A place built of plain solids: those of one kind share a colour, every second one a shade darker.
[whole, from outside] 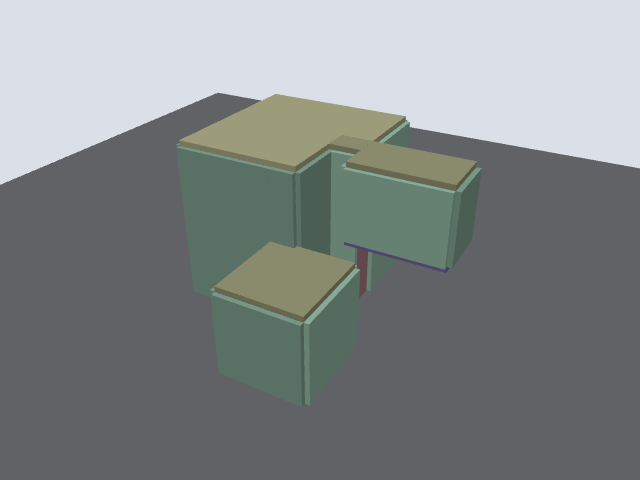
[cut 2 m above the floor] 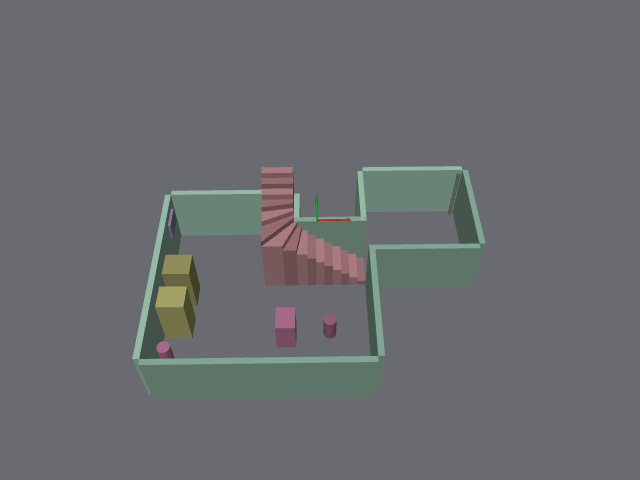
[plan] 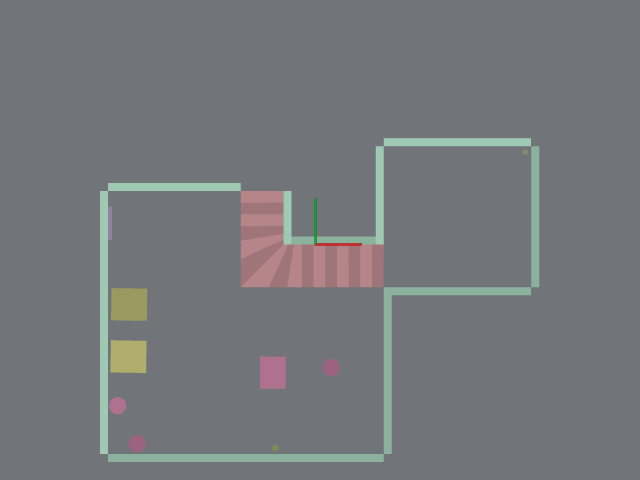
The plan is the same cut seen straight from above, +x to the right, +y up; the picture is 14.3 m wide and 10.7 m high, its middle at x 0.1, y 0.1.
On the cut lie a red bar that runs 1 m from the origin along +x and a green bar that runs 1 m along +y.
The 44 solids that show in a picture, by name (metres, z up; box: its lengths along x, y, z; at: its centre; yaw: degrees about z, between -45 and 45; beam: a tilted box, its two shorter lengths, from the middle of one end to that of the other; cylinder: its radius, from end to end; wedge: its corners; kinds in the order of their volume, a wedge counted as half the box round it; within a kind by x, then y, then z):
{
 "wall_1": {"box": [0.18, 5.86, 6.05], "at": [-4.72, -1.74, 2.98]},
 "wall_2": {"box": [2.96, 0.18, 6.05], "at": [-3.15, 1.28, 2.98]},
 "wall_3": {"box": [6.15, 0.18, 6.05], "at": [-1.55, -4.76, 2.98]},
 "wall_4": {"box": [2.05, 0.18, 2.65], "at": [-0.64, 4.94, 4.67]},
 "wall_5": {"box": [0.18, 1.19, 6.05], "at": [-0.63, 0.59, 2.98]},
 "wall_6": {"box": [1.1, 0.18, 2.65], "at": [-0.17, 1.1, 4.67]},
 "wall_7": {"box": [2.24, 0.18, 6.05], "at": [0.4, 0.09, 2.98]},
 "wall_8": {"box": [0.18, 3.66, 2.65], "at": [0.47, 3.02, 4.67]},
 "wall_9": {"box": [0.18, 2.19, 3.17], "at": [1.43, 1.09, 1.53]},
 "wall_10": {"box": [0.18, 3.72, 6.05], "at": [1.61, -2.81, 2.98]},
 "wall_11": {"box": [0.18, 0.95, 2.88], "at": [1.61, -0.48, 4.56]},
 "wall_12": {"box": [3.28, 0.18, 3.17], "at": [3.16, -1.04, 1.53]},
 "wall_13": {"box": [3.28, 0.18, 3.17], "at": [3.16, 2.28, 1.53]},
 "wall_14": {"box": [0.18, 3.14, 3.17], "at": [4.9, 0.62, 1.53]},
 "roof_1": {"box": [2.96, 5.86, 0.2], "at": [-3.15, -1.74, 6.1]},
 "roof_2": {"box": [0.95, 1.19, 0.2], "at": [-1.19, 0.59, 6.1]},
 "roof_3": {"box": [2.05, 3.66, 0.2], "at": [-0.64, 3.02, 6.1]},
 "roof_4": {"box": [3.19, 4.67, 0.2], "at": [-0.07, -2.34, 6.1]},
 "roof_5": {"box": [3.28, 3.14, 0.2], "at": [3.16, 0.62, 3.22]},
 "tread_1": {"wedge": [[-1.67, -0.95, -0.05], [-1.67, -0.95, 2.17], [-1.67, -0.32, -0.05], [-1.67, -0.32, 2.16], [-0.72, 0.0, -0.05], [-0.72, 0.0, 2.17], [-0.72, 0.11, -0.05], [-0.72, 0.11, 2.17]]},
 "tread_2": {"wedge": [[-1.67, -0.95, -0.05], [-1.67, -0.95, 1.96], [-1.04, -0.95, -0.05], [-1.04, -0.95, 1.97], [-0.72, 0.0, -0.05], [-0.72, 0.0, 1.97], [-0.61, 0.0, -0.05], [-0.61, 0.0, 1.97]]},
 "tread_3": {"wedge": [[-1.67, -0.33, -0.05], [-1.67, -0.33, 2.36], [-1.67, 0.09, -0.05], [-1.67, 0.09, 2.36], [-0.72, 0.11, -0.05], [-0.72, 0.11, 2.36], [-0.72, 0.24, -0.05], [-0.72, 0.24, 2.36]]},
 "tread_4": {"wedge": [[-1.67, 0.08, -0.05], [-1.67, 0.08, 2.56], [-1.67, 0.41, -0.05], [-1.67, 0.41, 2.56], [-0.72, 0.23, -0.05], [-0.72, 0.23, 2.56], [-0.72, 0.41, -0.05], [-0.72, 0.41, 2.56]]},
 "tread_5": {"wedge": [[-1.67, 0.41, -0.05], [-1.67, 0.41, 2.76], [-1.67, 0.68, -0.05], [-1.67, 0.68, 2.75], [-0.72, 0.41, -0.05], [-0.72, 0.41, 2.76], [-0.72, 0.68, -0.05], [-0.72, 0.68, 2.75]]},
 "tread_6": {"wedge": [[-1.67, 0.67, -0.05], [-1.67, 0.67, 2.95], [-1.67, 0.94, -0.05], [-1.67, 0.94, 2.95], [-0.72, 0.67, -0.05], [-0.72, 0.67, 2.95], [-0.72, 0.94, -0.05], [-0.72, 0.94, 2.95]]},
 "tread_7": {"wedge": [[-1.67, 0.93, -0.05], [-1.67, 0.93, 3.15], [-1.67, 1.19, -0.05], [-1.67, 1.19, 3.15], [-0.72, 0.93, -0.05], [-0.72, 0.93, 3.15], [-0.72, 1.19, -0.05], [-0.72, 1.19, 3.15]]},
 "tread_8": {"wedge": [[-1.05, -0.95, -0.05], [-1.05, -0.95, 1.77], [-0.63, -0.95, -0.05], [-0.63, -0.95, 1.77], [-0.61, 0.0, -0.05], [-0.61, 0.0, 1.77], [-0.48, 0.0, -0.05], [-0.48, 0.0, 1.77]]},
 "tread_9": {"wedge": [[-0.63, -0.95, -0.05], [-0.63, -0.95, 1.57], [-0.48, 0.0, -0.05], [-0.48, 0.0, 1.57], [-0.3, -0.95, -0.05], [-0.3, -0.95, 1.57], [-0.3, 0.0, -0.05], [-0.3, 0.0, 1.57]]},
 "tread_10": {"wedge": [[-0.31, -0.95, -0.05], [-0.31, -0.95, 1.37], [-0.3, 0.0, -0.05], [-0.3, 0.0, 1.37], [-0.04, -0.95, -0.05], [-0.04, -0.95, 1.38], [-0.04, 0.0, -0.05], [-0.04, 0.0, 1.38]]},
 "tread_11": {"wedge": [[-0.05, -0.95, -0.05], [-0.05, -0.95, 1.18], [-0.05, 0.0, -0.05], [-0.05, 0.0, 1.18], [0.22, -0.95, -0.05], [0.22, -0.95, 1.18], [0.22, 0.0, -0.05], [0.22, 0.0, 1.18]]},
 "tread_12": {"wedge": [[0.21, -0.95, -0.05], [0.21, -0.95, 0.98], [0.21, 0.0, -0.05], [0.21, 0.0, 0.98], [0.48, -0.95, -0.05], [0.48, -0.95, 0.98], [0.48, 0.0, -0.05], [0.48, 0.0, 0.98]]},
 "tread_13": {"wedge": [[0.47, -0.95, -0.05], [0.47, -0.95, 0.79], [0.48, 0.0, -0.05], [0.48, 0.0, 0.79], [0.74, -0.95, -0.05], [0.74, -0.95, 0.79], [0.74, 0.0, -0.05], [0.74, 0.0, 0.79]]},
 "tread_14": {"wedge": [[0.73, 0.0, -0.05], [0.73, 0.0, 0.59], [0.74, -0.95, -0.05], [0.74, -0.95, 0.59], [1.0, -0.95, -0.05], [1.0, -0.95, 0.59], [1.0, 0.0, -0.05], [1.0, 0.0, 0.59]]},
 "tread_15": {"wedge": [[0.99, -0.95, -0.05], [0.99, -0.95, 0.39], [0.99, 0.0, -0.05], [0.99, 0.0, 0.39], [1.26, -0.95, -0.05], [1.26, -0.95, 0.39], [1.26, 0.0, -0.05], [1.26, 0.0, 0.39]]},
 "tread_16": {"wedge": [[1.25, 0.0, -0.05], [1.25, 0.0, 0.19], [1.26, -0.95, -0.05], [1.26, -0.95, 0.19], [1.52, -0.95, -0.05], [1.52, -0.95, 0.2], [1.52, 0.0, -0.05], [1.52, 0.0, 0.2]]},
 "cage_trolley_1": {"box": [0.8, 0.72, 1.71], "at": [-4.17, -2.5, 0.81], "yaw": -0.9},
 "cage_trolley_2": {"box": [0.8, 0.72, 1.71], "at": [-4.15, -1.34, 0.81], "yaw": -0.9},
 "floor_1": {"box": [2.05, 3.66, 0.23], "at": [-0.64, 3.02, 3.23]},
 "bin_1": {"cylinder": 0.19, "from": [-4.41, -3.59, 0.0], "to": [-4.41, -3.59, 0.75]},
 "bin_2": {"cylinder": 0.19, "from": [-3.97, -4.44, 0.0], "to": [-3.97, -4.44, 0.75]},
 "bin_3": {"box": [0.58, 0.72, 1.11], "at": [-0.95, -2.86, 0.51], "yaw": -0.3},
 "bin_4": {"cylinder": 0.19, "from": [0.35, -2.74, 0.0], "to": [0.35, -2.74, 0.75]},
 "cabinet_1": {"box": [0.09, 0.74, 0.53], "at": [-4.58, 0.47, 1.46]},
 "pipe_1": {"cylinder": 0.06, "from": [4.68, 2.06, 0.0], "to": [4.68, 2.06, 3.12]}
}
